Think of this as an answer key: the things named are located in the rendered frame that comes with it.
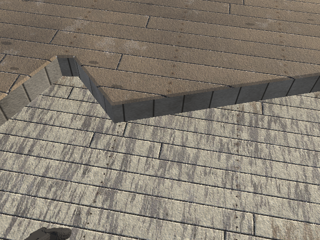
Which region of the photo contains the left robot hand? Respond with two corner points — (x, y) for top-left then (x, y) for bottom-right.
(24, 227), (72, 240)

